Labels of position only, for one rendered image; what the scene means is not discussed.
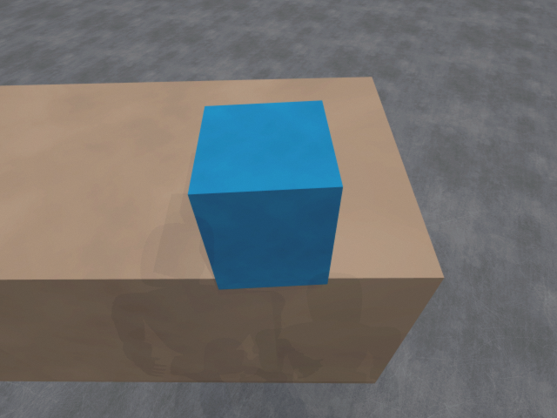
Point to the pedestal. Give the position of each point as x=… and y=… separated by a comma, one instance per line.
x=104, y=274

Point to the carton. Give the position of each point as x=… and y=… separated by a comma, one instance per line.
x=265, y=191

